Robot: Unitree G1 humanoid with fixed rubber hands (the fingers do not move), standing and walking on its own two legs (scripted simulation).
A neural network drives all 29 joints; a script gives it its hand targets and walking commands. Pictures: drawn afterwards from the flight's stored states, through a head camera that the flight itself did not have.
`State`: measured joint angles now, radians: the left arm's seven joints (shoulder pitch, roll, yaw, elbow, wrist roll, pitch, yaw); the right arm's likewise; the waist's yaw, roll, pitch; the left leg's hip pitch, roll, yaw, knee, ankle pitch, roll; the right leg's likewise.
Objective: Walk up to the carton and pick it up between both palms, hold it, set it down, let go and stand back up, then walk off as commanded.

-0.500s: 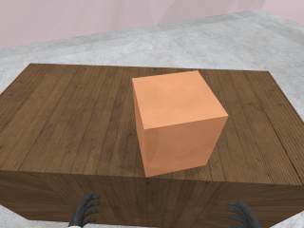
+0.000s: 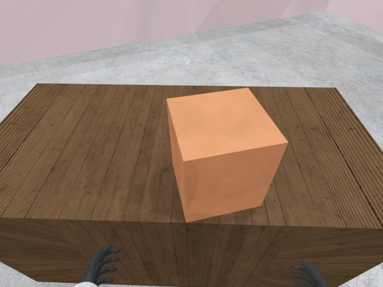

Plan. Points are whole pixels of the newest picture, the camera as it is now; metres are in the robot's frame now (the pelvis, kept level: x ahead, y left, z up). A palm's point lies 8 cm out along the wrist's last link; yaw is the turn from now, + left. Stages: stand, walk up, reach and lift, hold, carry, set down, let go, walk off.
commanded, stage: stand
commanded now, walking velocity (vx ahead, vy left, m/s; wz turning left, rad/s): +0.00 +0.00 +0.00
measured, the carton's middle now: (216, 155) +0.44 -0.03 +0.02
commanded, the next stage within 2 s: walk off in 1.24 s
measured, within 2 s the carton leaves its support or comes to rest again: neither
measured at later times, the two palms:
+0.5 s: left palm out of the picture +0.11 +0.31 -0.10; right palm out of the picture +0.10 -0.30 -0.09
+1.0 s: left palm out of the picture +0.09 +0.32 -0.10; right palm out of the picture +0.10 -0.31 -0.09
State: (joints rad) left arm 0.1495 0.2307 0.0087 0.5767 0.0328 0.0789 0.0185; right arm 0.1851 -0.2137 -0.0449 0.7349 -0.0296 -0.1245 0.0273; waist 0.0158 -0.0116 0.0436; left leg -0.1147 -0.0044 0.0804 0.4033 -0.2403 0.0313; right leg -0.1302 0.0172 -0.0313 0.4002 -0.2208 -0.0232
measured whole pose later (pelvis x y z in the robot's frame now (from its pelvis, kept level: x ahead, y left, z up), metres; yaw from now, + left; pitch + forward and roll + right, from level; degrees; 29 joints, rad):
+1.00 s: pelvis +0.00 +0.00 +0.01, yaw +2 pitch -2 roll +0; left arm 0.06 0.39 0.01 1.12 0.02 -0.02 0.00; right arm 0.16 -0.40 0.00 1.00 -0.01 -0.02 -0.01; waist 0.00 0.00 0.01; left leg -0.10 -0.01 0.05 0.33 -0.20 0.03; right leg -0.09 0.01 -0.06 0.30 -0.17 -0.02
